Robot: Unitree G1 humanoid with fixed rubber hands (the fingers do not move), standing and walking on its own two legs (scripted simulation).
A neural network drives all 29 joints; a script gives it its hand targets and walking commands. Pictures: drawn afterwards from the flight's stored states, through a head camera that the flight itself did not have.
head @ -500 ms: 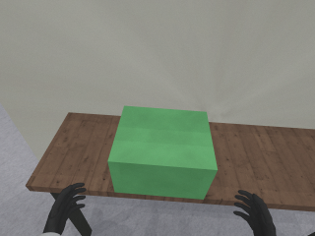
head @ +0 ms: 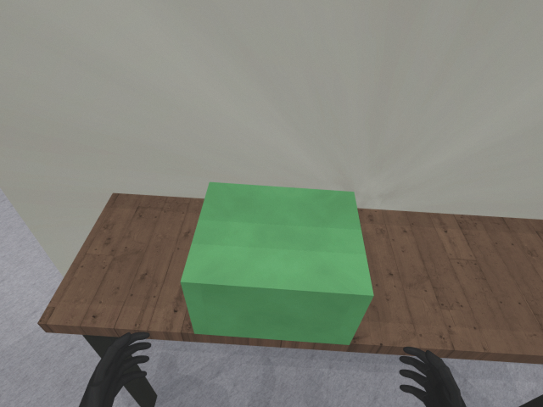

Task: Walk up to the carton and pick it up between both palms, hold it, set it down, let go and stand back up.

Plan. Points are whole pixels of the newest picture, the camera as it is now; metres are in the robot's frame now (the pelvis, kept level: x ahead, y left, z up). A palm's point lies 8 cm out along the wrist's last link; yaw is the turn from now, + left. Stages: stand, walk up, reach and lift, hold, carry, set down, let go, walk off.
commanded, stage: set down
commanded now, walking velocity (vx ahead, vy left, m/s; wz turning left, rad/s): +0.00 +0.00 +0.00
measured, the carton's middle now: (276, 260) +0.41 +0.03 -0.04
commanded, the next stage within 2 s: let go in 1.10 s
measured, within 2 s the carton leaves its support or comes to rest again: neither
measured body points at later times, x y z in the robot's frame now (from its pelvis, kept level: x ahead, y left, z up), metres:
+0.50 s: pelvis +0.00 +0.00 +0.00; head -0.01 +0.01 +0.45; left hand +0.17 +0.25 -0.06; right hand +0.18 -0.21 -0.06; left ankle -0.01 +0.13 -0.75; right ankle -0.02 -0.10 -0.75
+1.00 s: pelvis +0.00 +0.00 +0.00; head +0.00 +0.01 +0.45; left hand +0.17 +0.24 -0.08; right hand +0.17 -0.22 -0.08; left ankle -0.01 +0.13 -0.75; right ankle -0.02 -0.10 -0.75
